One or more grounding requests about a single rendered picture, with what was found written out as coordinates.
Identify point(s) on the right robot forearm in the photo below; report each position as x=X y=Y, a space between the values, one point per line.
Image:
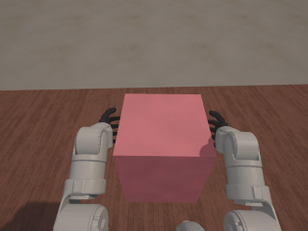
x=245 y=178

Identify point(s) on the robot right upper arm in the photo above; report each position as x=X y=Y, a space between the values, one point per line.
x=249 y=220

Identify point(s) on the carton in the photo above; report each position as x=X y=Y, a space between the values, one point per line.
x=164 y=150

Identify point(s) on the left robot hand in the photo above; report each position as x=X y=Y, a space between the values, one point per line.
x=106 y=119

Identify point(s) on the robot right thigh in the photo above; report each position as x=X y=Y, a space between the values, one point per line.
x=189 y=226

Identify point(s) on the left robot forearm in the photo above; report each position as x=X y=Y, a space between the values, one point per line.
x=87 y=171

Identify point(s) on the robot left upper arm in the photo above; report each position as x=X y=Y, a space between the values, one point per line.
x=82 y=217

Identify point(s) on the right robot hand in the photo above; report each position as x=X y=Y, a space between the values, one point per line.
x=220 y=123

